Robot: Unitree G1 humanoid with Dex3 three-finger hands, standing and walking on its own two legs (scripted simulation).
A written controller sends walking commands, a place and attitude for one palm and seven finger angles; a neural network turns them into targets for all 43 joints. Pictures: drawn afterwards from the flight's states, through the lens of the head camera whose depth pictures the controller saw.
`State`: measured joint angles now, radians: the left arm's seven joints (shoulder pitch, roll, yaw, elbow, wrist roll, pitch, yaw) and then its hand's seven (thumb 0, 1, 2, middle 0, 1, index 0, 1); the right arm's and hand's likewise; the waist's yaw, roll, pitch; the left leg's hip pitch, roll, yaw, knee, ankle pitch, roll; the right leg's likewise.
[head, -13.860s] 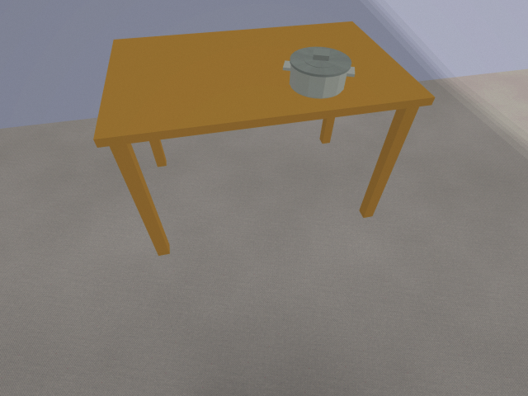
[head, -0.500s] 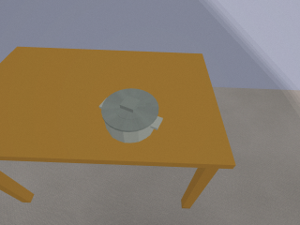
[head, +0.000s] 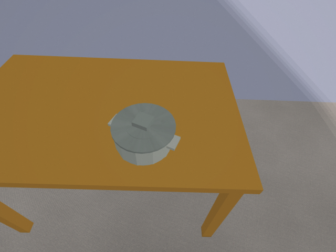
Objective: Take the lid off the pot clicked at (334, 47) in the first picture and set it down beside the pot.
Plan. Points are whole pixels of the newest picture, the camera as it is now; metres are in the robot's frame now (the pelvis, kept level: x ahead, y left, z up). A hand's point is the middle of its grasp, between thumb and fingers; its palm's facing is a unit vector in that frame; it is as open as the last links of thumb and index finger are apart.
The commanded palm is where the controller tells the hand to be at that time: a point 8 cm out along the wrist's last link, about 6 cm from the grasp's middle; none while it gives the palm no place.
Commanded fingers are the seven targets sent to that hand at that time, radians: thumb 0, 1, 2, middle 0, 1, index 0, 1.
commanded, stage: look again from close up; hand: left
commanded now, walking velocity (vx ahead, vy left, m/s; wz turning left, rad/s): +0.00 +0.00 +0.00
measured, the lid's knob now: (143, 121) +0.48 +0.11 +0.01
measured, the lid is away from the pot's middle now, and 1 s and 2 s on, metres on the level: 0.00 0.00 0.00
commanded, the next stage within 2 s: lift the closed hand beside the body in 0.68 s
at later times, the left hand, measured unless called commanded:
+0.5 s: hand out of the picture -0.03 +0.15 -0.18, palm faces +0.05 -0.99 -0.14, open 7.4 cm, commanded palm none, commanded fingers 0.00 0.90 0.90 -0.20 -0.30 -0.20 -0.30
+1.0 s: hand out of the picture +0.11 +0.18 -0.10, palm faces +0.05 -0.95 -0.32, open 6.4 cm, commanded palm +0.08 +0.22 -0.06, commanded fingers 0.00 0.90 0.90 -0.73 -0.88 -0.73 -0.88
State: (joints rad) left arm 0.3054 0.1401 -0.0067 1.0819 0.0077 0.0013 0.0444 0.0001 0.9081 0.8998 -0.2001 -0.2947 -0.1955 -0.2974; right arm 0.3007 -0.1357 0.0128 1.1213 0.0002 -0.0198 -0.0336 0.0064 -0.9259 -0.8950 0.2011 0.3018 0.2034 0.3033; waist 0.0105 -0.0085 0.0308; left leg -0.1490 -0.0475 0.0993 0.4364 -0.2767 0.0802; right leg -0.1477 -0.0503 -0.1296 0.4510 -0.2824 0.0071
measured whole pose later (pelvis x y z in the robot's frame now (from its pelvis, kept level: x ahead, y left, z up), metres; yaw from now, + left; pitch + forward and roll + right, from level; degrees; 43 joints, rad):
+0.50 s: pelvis +0.00 +0.00 +0.00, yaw +0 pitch -1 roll +0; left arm 0.34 0.12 -0.01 1.11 0.01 -0.01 0.05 0.00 0.91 0.90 -0.20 -0.29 -0.20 -0.30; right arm 0.31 -0.11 0.01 1.15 0.00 -0.03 -0.03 0.00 -0.92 -0.90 0.20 0.30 0.20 0.30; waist 0.01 -0.02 0.03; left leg -0.15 -0.04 0.10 0.43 -0.27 0.08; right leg -0.14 -0.04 -0.13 0.43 -0.27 0.00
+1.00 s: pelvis -0.02 +0.00 +0.00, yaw +0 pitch -1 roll +0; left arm 0.41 0.19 -0.09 0.40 0.00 0.03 0.14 0.05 0.97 0.90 -0.36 -0.48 -0.36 -0.48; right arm 0.30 -0.26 0.01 0.86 0.05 -0.22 -0.01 0.03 -0.94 -0.89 0.20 0.30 0.20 0.30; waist -0.01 0.06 -0.01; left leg -0.20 -0.05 0.10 0.47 -0.27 0.08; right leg -0.21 -0.06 -0.12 0.51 -0.29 0.00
